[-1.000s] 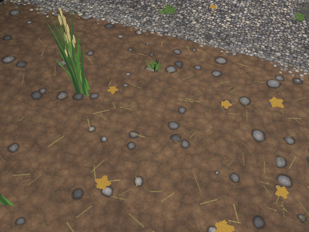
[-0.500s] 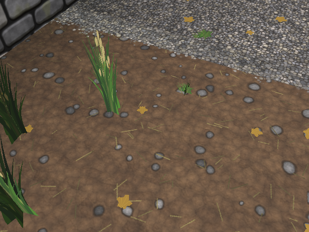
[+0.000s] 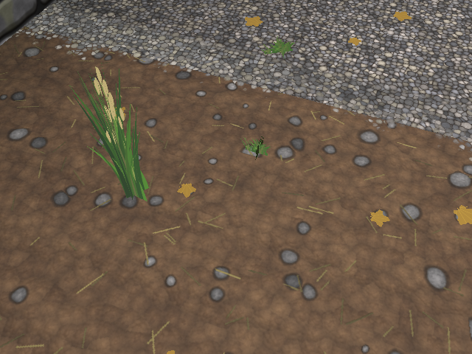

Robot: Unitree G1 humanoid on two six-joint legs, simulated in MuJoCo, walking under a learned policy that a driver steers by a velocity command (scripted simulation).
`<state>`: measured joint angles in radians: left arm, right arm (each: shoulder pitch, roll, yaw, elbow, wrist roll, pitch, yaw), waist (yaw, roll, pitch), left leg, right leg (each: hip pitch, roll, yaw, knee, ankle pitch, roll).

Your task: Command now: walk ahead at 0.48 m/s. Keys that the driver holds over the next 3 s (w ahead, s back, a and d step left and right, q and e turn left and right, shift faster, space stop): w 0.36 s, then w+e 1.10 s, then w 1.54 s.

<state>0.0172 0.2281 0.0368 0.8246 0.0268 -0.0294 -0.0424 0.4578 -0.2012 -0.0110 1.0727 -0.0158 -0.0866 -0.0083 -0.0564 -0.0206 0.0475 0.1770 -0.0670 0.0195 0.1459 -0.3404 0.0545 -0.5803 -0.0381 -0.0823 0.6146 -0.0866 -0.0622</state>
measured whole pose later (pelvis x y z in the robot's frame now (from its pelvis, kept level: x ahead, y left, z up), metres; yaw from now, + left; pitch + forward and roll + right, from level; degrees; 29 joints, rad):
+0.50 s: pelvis +0.27 -0.02 +0.01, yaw -2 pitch +1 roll -1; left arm 0.45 0.18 0.03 1.03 0.01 -0.09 0.00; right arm 0.03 -0.21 -0.02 0.89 -0.03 -0.03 0.03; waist 0.07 0.04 0.05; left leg -0.60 0.09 0.03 0.64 -0.01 0.01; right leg 0.05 0.09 -0.05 0.21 -0.27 -0.08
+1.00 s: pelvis +0.54 -0.01 +0.01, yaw -18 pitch +1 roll +2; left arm 0.08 0.24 0.05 0.83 0.03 0.00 -0.06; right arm 0.39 -0.21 -0.05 0.98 -0.02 -0.10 -0.01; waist -0.04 -0.04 0.05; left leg 0.04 -0.01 0.27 0.24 -0.29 0.03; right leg -0.64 -0.09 -0.06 0.76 -0.03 -0.07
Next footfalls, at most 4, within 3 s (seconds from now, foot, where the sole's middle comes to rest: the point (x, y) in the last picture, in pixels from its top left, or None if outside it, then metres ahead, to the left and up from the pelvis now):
0.06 right None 0.21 -0.09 -0.77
0.60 left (203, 337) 0.51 0.09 -0.77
1.12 right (287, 263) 0.72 -0.17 -0.77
1.68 left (286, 172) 1.08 -0.21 -0.77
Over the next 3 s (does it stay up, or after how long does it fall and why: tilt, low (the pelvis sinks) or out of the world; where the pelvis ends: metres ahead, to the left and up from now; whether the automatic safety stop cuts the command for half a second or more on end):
stays up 1.44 -0.61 0.02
